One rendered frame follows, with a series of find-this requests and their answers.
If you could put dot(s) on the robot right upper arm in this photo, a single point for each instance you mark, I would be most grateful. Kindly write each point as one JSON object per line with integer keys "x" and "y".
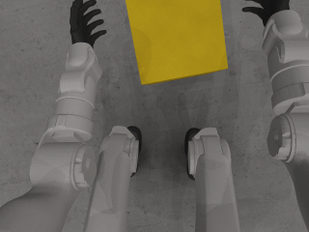
{"x": 288, "y": 140}

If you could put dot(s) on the left robot hand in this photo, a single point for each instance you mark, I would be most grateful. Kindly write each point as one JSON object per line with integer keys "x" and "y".
{"x": 79, "y": 30}

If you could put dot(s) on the robot right forearm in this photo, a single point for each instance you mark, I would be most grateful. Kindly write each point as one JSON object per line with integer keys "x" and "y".
{"x": 287, "y": 49}

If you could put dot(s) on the robot left upper arm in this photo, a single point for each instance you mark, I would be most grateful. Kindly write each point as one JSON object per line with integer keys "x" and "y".
{"x": 59, "y": 171}

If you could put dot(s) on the right robot hand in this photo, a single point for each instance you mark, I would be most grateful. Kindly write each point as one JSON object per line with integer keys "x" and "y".
{"x": 270, "y": 7}

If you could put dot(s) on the carton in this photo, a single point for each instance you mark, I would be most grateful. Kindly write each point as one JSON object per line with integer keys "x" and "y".
{"x": 176, "y": 39}

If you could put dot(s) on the right robot foot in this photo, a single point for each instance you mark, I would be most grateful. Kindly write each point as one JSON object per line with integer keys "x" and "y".
{"x": 188, "y": 137}

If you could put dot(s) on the robot left shin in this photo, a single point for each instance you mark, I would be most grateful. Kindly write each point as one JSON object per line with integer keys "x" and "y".
{"x": 116, "y": 129}

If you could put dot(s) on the robot left forearm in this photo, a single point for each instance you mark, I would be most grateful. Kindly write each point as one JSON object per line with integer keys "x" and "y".
{"x": 76, "y": 98}

